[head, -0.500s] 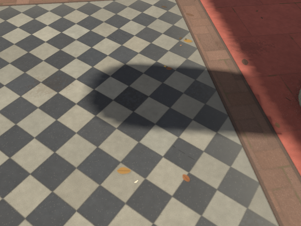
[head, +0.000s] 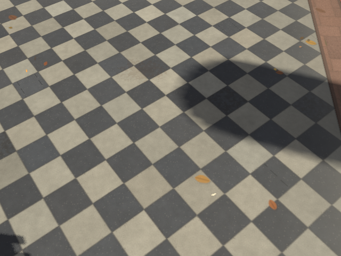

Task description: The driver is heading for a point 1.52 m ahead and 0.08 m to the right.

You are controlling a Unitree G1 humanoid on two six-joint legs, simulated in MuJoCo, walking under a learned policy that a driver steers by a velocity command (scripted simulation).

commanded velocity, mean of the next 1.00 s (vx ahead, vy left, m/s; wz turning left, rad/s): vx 0.00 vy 0.00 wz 0.13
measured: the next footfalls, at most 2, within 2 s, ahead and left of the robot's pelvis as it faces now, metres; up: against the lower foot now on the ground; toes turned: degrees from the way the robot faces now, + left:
right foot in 0.02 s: +0.05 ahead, -0.11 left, +0.00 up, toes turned +4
left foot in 0.38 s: -0.01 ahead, +0.10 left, +0.00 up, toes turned +1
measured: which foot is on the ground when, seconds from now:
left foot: down 0.00-0.02, up 0.04-0.36, down 0.38-1.00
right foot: up 0.00-0.00, down 0.02-1.00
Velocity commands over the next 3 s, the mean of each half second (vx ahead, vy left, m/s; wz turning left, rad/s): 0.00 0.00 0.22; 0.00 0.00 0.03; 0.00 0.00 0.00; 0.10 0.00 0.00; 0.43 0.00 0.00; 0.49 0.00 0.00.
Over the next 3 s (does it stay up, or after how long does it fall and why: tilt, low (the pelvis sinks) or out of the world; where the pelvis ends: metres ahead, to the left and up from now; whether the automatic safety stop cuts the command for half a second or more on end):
stays up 0.56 -0.01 -0.01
